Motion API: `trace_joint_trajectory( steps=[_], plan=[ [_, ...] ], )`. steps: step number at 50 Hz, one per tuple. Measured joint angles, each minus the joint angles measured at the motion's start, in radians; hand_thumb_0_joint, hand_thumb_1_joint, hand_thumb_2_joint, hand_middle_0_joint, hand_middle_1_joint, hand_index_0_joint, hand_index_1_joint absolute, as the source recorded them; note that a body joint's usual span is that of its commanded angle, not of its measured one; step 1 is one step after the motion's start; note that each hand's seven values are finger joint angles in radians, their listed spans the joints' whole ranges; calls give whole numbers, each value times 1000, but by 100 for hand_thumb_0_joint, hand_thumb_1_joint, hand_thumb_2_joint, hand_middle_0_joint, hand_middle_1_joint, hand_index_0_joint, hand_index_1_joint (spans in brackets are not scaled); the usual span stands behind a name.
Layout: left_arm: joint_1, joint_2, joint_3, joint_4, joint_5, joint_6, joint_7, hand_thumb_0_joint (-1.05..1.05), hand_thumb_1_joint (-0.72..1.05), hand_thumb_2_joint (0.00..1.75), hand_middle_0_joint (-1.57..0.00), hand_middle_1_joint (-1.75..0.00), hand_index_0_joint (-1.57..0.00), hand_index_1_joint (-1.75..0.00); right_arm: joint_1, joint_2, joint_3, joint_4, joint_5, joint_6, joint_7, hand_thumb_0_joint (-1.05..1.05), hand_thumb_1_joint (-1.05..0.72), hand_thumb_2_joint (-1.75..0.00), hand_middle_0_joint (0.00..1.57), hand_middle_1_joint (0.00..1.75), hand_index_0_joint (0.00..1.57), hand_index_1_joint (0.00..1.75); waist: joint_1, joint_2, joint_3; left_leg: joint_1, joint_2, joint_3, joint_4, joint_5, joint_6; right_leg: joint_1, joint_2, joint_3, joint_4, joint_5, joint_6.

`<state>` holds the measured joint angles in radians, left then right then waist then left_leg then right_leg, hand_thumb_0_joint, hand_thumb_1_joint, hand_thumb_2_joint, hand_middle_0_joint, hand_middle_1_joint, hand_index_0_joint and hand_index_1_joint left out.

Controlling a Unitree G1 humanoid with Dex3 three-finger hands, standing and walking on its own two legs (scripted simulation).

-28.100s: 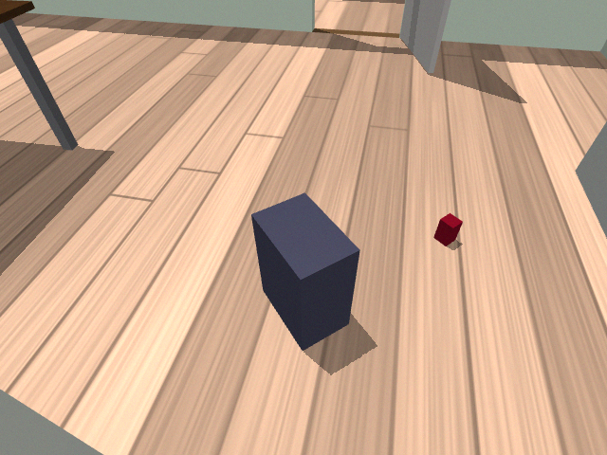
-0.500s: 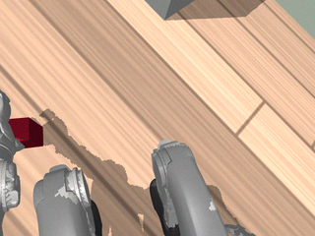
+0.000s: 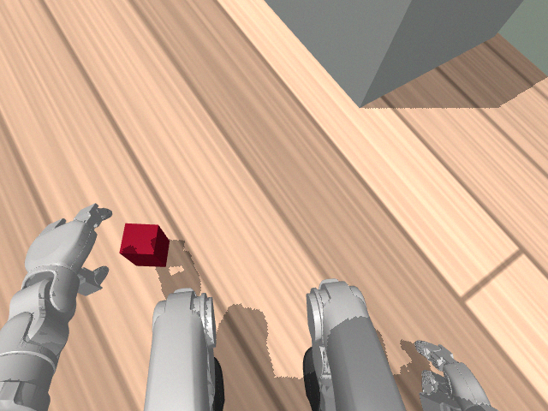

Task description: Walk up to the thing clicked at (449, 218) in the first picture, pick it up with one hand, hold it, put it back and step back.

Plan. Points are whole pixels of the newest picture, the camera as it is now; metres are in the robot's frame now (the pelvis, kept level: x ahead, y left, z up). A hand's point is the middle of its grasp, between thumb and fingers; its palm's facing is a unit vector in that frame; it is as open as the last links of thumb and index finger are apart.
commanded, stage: home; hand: left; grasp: from above
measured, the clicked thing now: (146, 246) +0.46 +0.27 -0.35
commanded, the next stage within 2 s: none
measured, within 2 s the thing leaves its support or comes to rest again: neither
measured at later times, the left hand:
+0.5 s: hand (39, 337) +0.25 +0.21 +0.11, palm faces -0.02 -0.91 -0.41, open 7.8 cm
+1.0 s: hand out of the picture +0.22 +0.20 +0.27, palm faces +0.17 -0.96 -0.22, open 7.9 cm
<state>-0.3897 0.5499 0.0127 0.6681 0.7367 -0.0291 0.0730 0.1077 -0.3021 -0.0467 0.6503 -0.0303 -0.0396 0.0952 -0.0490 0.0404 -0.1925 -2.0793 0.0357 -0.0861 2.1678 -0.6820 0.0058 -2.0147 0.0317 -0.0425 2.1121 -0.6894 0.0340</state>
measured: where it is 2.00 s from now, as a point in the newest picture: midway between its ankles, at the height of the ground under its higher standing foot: outside the picture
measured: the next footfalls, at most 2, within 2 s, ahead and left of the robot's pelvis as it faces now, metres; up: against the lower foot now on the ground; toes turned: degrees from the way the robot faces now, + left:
none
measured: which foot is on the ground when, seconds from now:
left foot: down 0.00-1.00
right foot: down 0.00-1.00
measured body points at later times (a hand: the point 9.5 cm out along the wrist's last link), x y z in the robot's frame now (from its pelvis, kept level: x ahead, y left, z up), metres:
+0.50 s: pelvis +0.03 -0.01 +0.19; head +0.13 +0.01 +0.63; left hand +0.25 +0.26 +0.14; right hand +0.23 -0.23 +0.10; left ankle +0.08 +0.12 -0.37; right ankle +0.09 -0.13 -0.37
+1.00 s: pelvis +0.08 +0.00 +0.31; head +0.08 -0.01 +0.76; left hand +0.21 +0.25 +0.28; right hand +0.26 -0.23 +0.24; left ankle +0.08 +0.12 -0.37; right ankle +0.09 -0.13 -0.37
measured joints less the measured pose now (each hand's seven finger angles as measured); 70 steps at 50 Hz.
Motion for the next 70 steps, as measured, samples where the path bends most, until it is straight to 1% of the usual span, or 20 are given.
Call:
trace_joint_trajectory(
  steps=[3,4,6,10,13,16,20,23,27,34,37,39,43,47,51,57,64,70],
  plan=[
    [88,-38,-13,-93,-105,20,-44,0,37,92,-23,-48,-23,-50,-15,0,4,-29,19,-4,-16,0,-90,-90,20,30,20,30,19,-12,-8,75,1,6,-75,13,-3,70,-2,3,-70,14,-5],
    [116,-51,-15,-122,-135,23,-53,0,40,92,-23,-47,-23,-48,-20,2,6,-37,24,-6,-22,0,-90,-90,20,30,20,30,23,-16,-9,98,1,7,-99,19,-5,92,-3,3,-92,18,-8],
    [172,-76,-14,-184,-183,29,-63,0,47,90,-23,-44,-22,-45,-28,7,8,-52,34,-11,-34,0,-90,-90,20,30,20,30,29,-24,-12,142,-2,7,-144,28,-9,135,-6,1,-134,26,-12],
    [278,-119,3,-302,-261,55,-45,0,59,87,-22,-37,-22,-38,-44,23,15,-73,50,-18,-67,0,-90,-90,20,30,20,30,31,-30,-15,231,-6,8,-226,43,-15,223,-13,-1,-211,35,-19],
    [338,-146,13,-367,-326,100,-31,0,65,86,-21,-34,-21,-34,-51,39,20,-82,59,-23,-93,0,-90,-90,20,30,20,30,30,-27,-13,307,-9,12,-293,52,-17,298,-18,0,-274,42,-22],
    [396,-167,18,-423,-410,159,-28,0,70,86,-21,-33,-21,-33,-47,56,28,-91,67,-28,-115,0,-90,-90,20,30,20,30,26,-17,-13,394,-9,15,-369,61,-19,384,-19,1,-349,51,-23],
    [483,-193,12,-487,-524,234,-31,1,76,87,-21,-32,-21,-32,-19,73,42,-93,75,-38,-141,1,-90,-90,20,30,20,30,18,-2,-19,528,-7,19,-484,73,-21,517,-20,1,-464,64,-26],
    [544,-216,8,-522,-598,276,-25,1,79,87,-21,-31,-21,-31,14,82,52,-89,79,-49,-160,1,-90,-90,20,30,20,30,11,5,-24,641,-5,22,-576,83,-22,629,-20,2,-556,74,-28],
    [609,-253,13,-547,-670,321,-11,1,83,88,-20,-30,-21,-30,65,86,63,-84,82,-65,-184,1,-90,-90,20,30,20,30,0,8,-23,797,-2,24,-703,103,-25,785,-18,0,-685,96,-32],
    [715,-307,36,-611,-763,400,-3,1,84,87,-20,-29,-20,-29,149,79,74,-91,80,-91,-234,1,-90,-90,20,30,20,30,-21,9,-11,1052,2,21,-917,151,-28,1045,-15,-7,-909,149,-36],
    [771,-324,38,-660,-790,432,-5,1,82,86,-20,-28,-20,-28,182,74,74,-100,76,-104,-253,1,-90,-90,20,30,20,30,-24,11,-6,1155,3,22,-1003,172,-27,1151,-14,-8,-1000,173,-36],
    [810,-331,37,-697,-801,448,-6,1,82,85,-19,-28,-20,-28,202,72,74,-108,73,-113,-265,1,-90,-90,20,30,20,30,-24,13,-6,1217,3,23,-1054,185,-26,1214,-14,-8,-1055,188,-35],
    [871,-335,31,-757,-804,463,-14,1,81,85,-19,-28,-20,-28,221,69,73,-122,65,-134,-282,1,-90,-90,20,30,20,30,-19,19,-8,1305,1,25,-1126,204,-24,1305,-16,-7,-1131,209,-33],
    [904,-331,29,-787,-802,473,-29,1,80,85,-19,-28,-20,-28,214,72,74,-131,57,-152,-288,1,-90,-90,20,30,20,30,-9,24,-5,1355,-2,29,-1161,211,-21,1354,-20,-4,-1165,216,-30],
    [912,-330,26,-788,-801,476,-45,1,80,84,-19,-28,-19,-28,197,77,77,-135,50,-172,-290,1,-90,-90,20,30,20,30,1,22,1,1380,-7,31,-1174,214,-20,1378,-25,-3,-1175,215,-28],
    [892,-332,22,-759,-792,475,-62,1,80,84,-19,-28,-19,-28,175,80,81,-133,41,-194,-287,1,-90,-90,20,30,20,30,13,9,15,1390,-12,30,-1173,212,-20,1387,-29,-4,-1168,210,-29],
    [881,-330,18,-757,-784,468,-63,1,77,83,-19,-27,-19,-27,173,78,82,-121,37,-202,-285,1,-90,-90,20,30,20,30,16,0,25,1400,-11,30,-1172,211,-21,1397,-29,-5,-1168,208,-29],
    [880,-327,19,-759,-787,467,-62,1,77,83,-19,-27,-19,-27,183,75,81,-116,39,-199,-283,1,-90,-90,20,30,20,30,12,4,30,1402,-10,31,-1175,213,-20,1399,-28,-3,-1172,212,-28]
  ],
)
